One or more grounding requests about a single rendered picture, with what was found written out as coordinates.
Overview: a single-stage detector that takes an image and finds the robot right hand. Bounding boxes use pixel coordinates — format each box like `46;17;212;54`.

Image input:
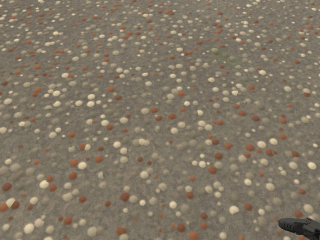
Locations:
278;217;320;240

